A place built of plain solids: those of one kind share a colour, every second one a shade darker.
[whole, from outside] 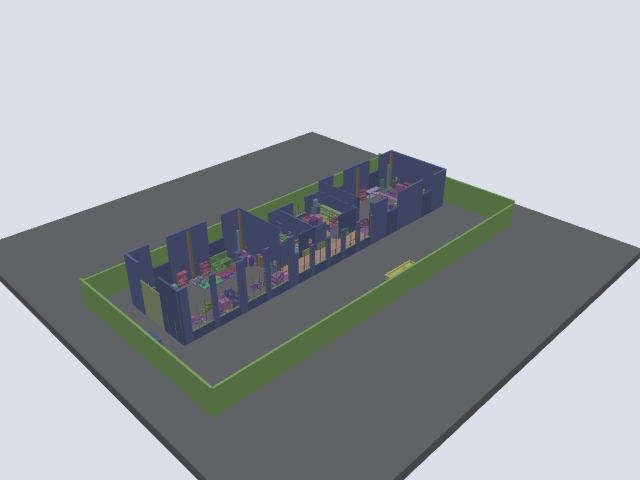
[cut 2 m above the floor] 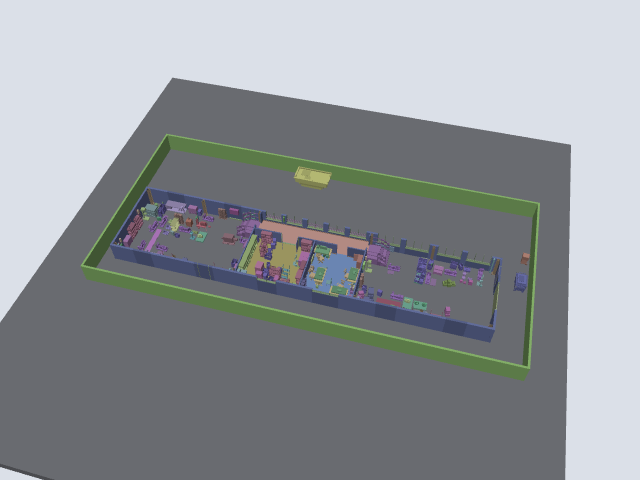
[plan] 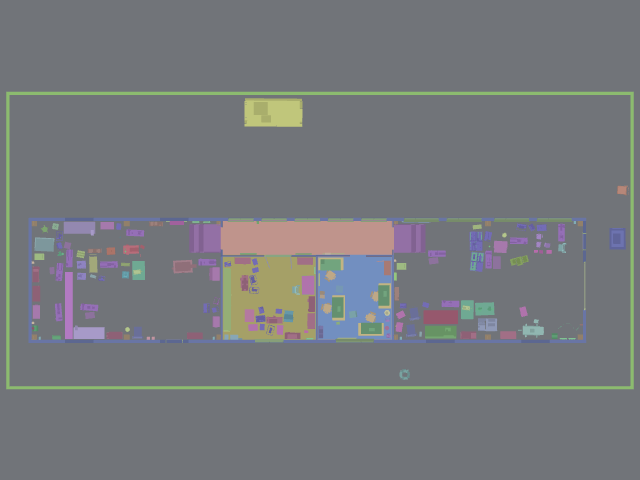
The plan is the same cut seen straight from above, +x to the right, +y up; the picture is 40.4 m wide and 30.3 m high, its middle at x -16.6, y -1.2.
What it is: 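A firm's repair and maintenance workshop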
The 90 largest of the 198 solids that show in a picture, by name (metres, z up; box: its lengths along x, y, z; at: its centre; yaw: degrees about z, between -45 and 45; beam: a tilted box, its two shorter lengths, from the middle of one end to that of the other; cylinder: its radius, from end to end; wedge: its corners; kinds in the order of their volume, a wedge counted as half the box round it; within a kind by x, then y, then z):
{
 "wall_1": {"box": [0.2, 7.9, 4.65], "at": [-34.9, -3.75, 2.27]},
 "wall_2": {"box": [2.31, 0.2, 4.65], "at": [-33.85, -7.6, 2.27]},
 "wall_3": {"box": [2.31, 0.2, 4.65], "at": [-33.85, 0.1, 2.27]},
 "wall_4": {"box": [1.81, 0.2, 2.85], "at": [-31.8, -7.6, 1.38]},
 "wall_5": {"box": [1.81, 0.2, 2.85], "at": [-31.8, 0.1, 1.38]},
 "wall_6": {"box": [4.21, 0.2, 4.65], "at": [-28.8, -7.6, 2.27]},
 "wall_7": {"box": [4.21, 0.2, 4.65], "at": [-28.8, 0.1, 2.27]},
 "wall_8": {"box": [1.81, 0.2, 2.85], "at": [-25.8, -7.6, 1.38]},
 "wall_9": {"box": [1.81, 0.2, 2.85], "at": [-25.8, 0.1, 1.38]},
 "wall_10": {"box": [2.11, 0.2, 4.65], "at": [-23.85, -7.6, 2.27]},
 "wall_11": {"box": [2.11, 0.2, 4.65], "at": [-23.85, 0.1, 2.27]},
 "wall_12": {"box": [0.06, 5.36, 4.65], "at": [-22.83, -4.82, 2.27]},
 "wall_13": {"box": [0.06, 5.3, 3.43], "at": [-22.77, -4.85, 1.67]},
 "wall_14": {"box": [0.41, 0.2, 3.43], "at": [-22.6, 0.1, 1.67]},
 "wall_15": {"box": [2.11, 0.2, 3.43], "at": [-21.75, -7.6, 1.67]},
 "wall_16": {"box": [1.61, 0.2, 1.08], "at": [-21.6, 0.1, 0.49]},
 "wall_17": {"box": [2.71, 0.06, 3.43], "at": [-21.45, -2.23, 1.67]},
 "wall_18": {"box": [2.71, 0.06, 3.43], "at": [-21.45, -2.17, 1.67]},
 "wall_19": {"box": [0.51, 0.2, 3.43], "at": [-20.55, 0.1, 1.67]},
 "wall_20": {"box": [1.81, 0.2, 1.63], "at": [-19.8, -7.6, 0.77]},
 "wall_21": {"box": [1.61, 0.2, 1.08], "at": [-19.5, 0.1, 0.49]},
 "wall_22": {"box": [0.51, 0.2, 3.43], "at": [-18.45, 0.1, 1.67]},
 "wall_23": {"box": [2.11, 0.2, 3.43], "at": [-17.85, -7.6, 1.67]},
 "wall_24": {"box": [1.67, 0.06, 3.43], "at": [-17.57, -2.17, 1.67]},
 "wall_25": {"box": [1.61, 0.2, 1.08], "at": [-17.4, 0.1, 0.49]},
 "wall_26": {"box": [0.06, 5.3, 3.43], "at": [-16.83, -4.85, 1.67]},
 "wall_27": {"box": [0.06, 5.3, 3.43], "at": [-16.77, -4.85, 1.67]},
 "wall_28": {"box": [0.51, 0.2, 3.43], "at": [-16.35, 0.1, 1.67]},
 "wall_29": {"box": [1.21, 0.2, 3.43], "at": [-16.2, -7.6, 1.67]},
 "wall_30": {"box": [2.16, 0.06, 3.43], "at": [-15.78, -2.17, 1.67]},
 "wall_31": {"box": [2.1, 0.06, 3.43], "at": [-15.75, -2.23, 1.67]},
 "wall_32": {"box": [1.61, 0.2, 1.08], "at": [-15.3, 0.1, 0.49]},
 "wall_33": {"box": [2.41, 0.2, 1.73], "at": [-14.4, -7.6, 0.81]},
 "wall_34": {"box": [0.51, 0.2, 3.43], "at": [-14.25, 0.1, 1.67]},
 "wall_35": {"box": [1.61, 0.2, 1.08], "at": [-13.2, 0.1, 0.49]},
 "wall_36": {"box": [1.7, 0.06, 3.43], "at": [-12.85, -2.23, 1.67]},
 "wall_37": {"box": [1.7, 0.06, 3.43], "at": [-12.85, -2.17, 1.67]},
 "wall_38": {"box": [1.21, 0.2, 3.43], "at": [-12.6, -7.6, 1.67]},
 "wall_39": {"box": [0.41, 0.2, 3.43], "at": [-12.2, 0.1, 1.67]},
 "wall_40": {"box": [0.06, 5.3, 3.43], "at": [-12.03, -4.85, 1.67]},
 "wall_41": {"box": [0.06, 5.36, 5.35], "at": [-11.97, -4.82, 2.62]},
 "wall_42": {"box": [0.71, 0.2, 5.35], "at": [-11.65, 0.1, 2.62]},
 "wall_43": {"box": [2.11, 0.2, 5.35], "at": [-10.95, -7.6, 2.62]},
 "wall_44": {"box": [2.21, 0.2, 0.95], "at": [-10.2, 0.1, 0.42]},
 "wall_45": {"box": [1.81, 0.2, 2.85], "at": [-9.0, -7.6, 1.38]},
 "wall_46": {"box": [0.51, 0.2, 5.35], "at": [-8.85, 0.1, 2.62]},
 "wall_47": {"box": [2.21, 0.2, 0.95], "at": [-7.5, 0.1, 0.42]},
 "wall_48": {"box": [4.21, 0.2, 5.35], "at": [-6.0, -7.6, 2.62]},
 "wall_49": {"box": [0.81, 0.2, 5.35], "at": [-6.0, 0.1, 2.62]},
 "wall_50": {"box": [2.21, 0.2, 0.95], "at": [-4.5, 0.1, 0.42]},
 "wall_51": {"box": [0.51, 0.2, 5.35], "at": [-3.15, 0.1, 2.62]},
 "wall_52": {"box": [1.81, 0.2, 2.85], "at": [-3.0, -7.6, 1.38]},
 "wall_53": {"box": [2.21, 0.2, 0.95], "at": [-1.8, 0.1, 0.42]},
 "wall_54": {"box": [2.31, 0.2, 5.35], "at": [-0.95, -7.6, 2.62]},
 "wall_55": {"box": [0.91, 0.2, 5.35], "at": [-0.25, 0.1, 2.62]},
 "wall_56": {"box": [0.2, 2.11, 5.35], "at": [0.1, -6.65, 2.62]},
 "wall_57": {"box": [0.2, 2.81, 5.35], "at": [0.1, -1.2, 2.62]},
 "yard_bound_1": {"box": [0.2, 18.78, 3.05], "at": [-36.3, -1.24, 1.48]},
 "yard_bound_2": {"box": [39.6, 0.2, 2.64], "at": [-16.6, -10.53, 1.27]},
 "yard_bound_3": {"box": [39.6, 0.2, 2.64], "at": [-16.6, 8.05, 1.27]},
 "yard_bound_4": {"box": [0.2, 18.78, 2.84], "at": [3.1, -1.24, 1.37]},
 "raised_floor_stores_1": {"box": [6.13, 5.43, 0.73], "at": [-19.8, -4.85, 0.32]},
 "raised_floor_office_1": {"box": [4.93, 5.43, 0.73], "at": [-14.4, -4.85, 0.32]},
 "raised_floor_corridor_1": {"box": [10.93, 2.33, 0.73], "at": [-17.4, -1.1, 0.32]},
 "door_landing_1": {"box": [0.32, 1.8, 0.39], "at": [-24.4, -1.1, 0.14]},
 "door_landing_2": {"box": [0.32, 1.8, 0.56], "at": [-24.1, -1.1, 0.23]},
 "door_landing_3": {"box": [1.1, 1.8, 0.73], "at": [-23.41, -1.1, 0.32]},
 "door_landing_4": {"box": [1.1, 1.8, 0.73], "at": [-11.39, -1.1, 0.32]},
 "door_landing_5": {"box": [0.32, 1.8, 0.56], "at": [-10.7, -1.1, 0.23]},
 "door_landing_6": {"box": [0.32, 1.8, 0.39], "at": [-10.4, -1.1, 0.14]},
 "beyond_skip_1": {"box": [3.38, 1.67, 0.49], "at": [-19.54, 6.85, 0.87], "yaw": -0.4},
 "roll_cab_1": {"box": [0.46, 0.85, 0.75], "at": [-34.51, -5.74, 0.49]},
 "roll_cab_2": {"box": [0.85, 0.46, 0.75], "at": [-30.03, -0.29, 0.48]},
 "roll_cab_3": {"box": [0.46, 0.85, 0.75], "at": [-23.15, -3.35, 0.49]},
 "roll_cab_4": {"box": [0.85, 0.46, 0.76], "at": [-5.2, -1.49, 0.49], "yaw": -3.1},
 "wheelie_bin_1": {"box": [0.51, 0.62, 1.12], "at": [-28.1, -6.99, 0.51]},
 "wheelie_bin_2": {"box": [0.51, 0.62, 1.12], "at": [-10.85, -6.85, 0.51], "yaw": 7.5},
 "wheelie_bin_3": {"box": [0.51, 0.62, 1.12], "at": [-10.65, -5.8, 0.51], "yaw": 9.2},
 "pallet_stack_1": {"box": [1.13, 0.75, 1.0], "at": [-34.0, -1.49, 0.45], "yaw": -2.7},
 "shelving_run_1": {"box": [0.4, 3.93, 0.24], "at": [-22.49, -4.97, 1.21]},
 "shelving_run_2": {"box": [0.48, 3.91, 0.22], "at": [-22.45, -4.96, 1.94]},
 "roller_shutter_1": {"box": [0.06, 2.86, 3.65], "at": [0.12, -4.1, 1.77]},
 "gearbox_1": {"box": [0.95, 0.58, 0.88], "at": [-25.27, -2.88, 0.39], "yaw": 2.9},
 "crate_1": {"box": [0.6, 0.8, 0.95], "at": [-21.05, -5.97, 1.1], "yaw": -0.9},
 "cupboard_steel_low_open_1": {"box": [0.44, 0.92, 1.05], "at": [-12.34, -2.97, 1.16]},
 "pallet_1": {"box": [0.8, 1.2, 0.19], "at": [-6.7, -2.58, 0.05], "yaw": -5.7},
 "pallet_2": {"box": [1.2, 0.8, 0.19], "at": [-6.2, -5.55, 0.05], "yaw": 1.9},
 "workbench_1": {"box": [0.63, 0.65, 0.79], "at": [-9.67, -7.0, 0.35]},
 "big_motor_1": {"box": [1.32, 0.41, 0.53], "at": [-3.14, -6.92, 0.41], "yaw": -1.5},
 "beyond_wheeled_bin_1": {"box": [0.51, 0.48, 1.08], "at": [2.46, 1.95, 0.48], "yaw": -4.3}
}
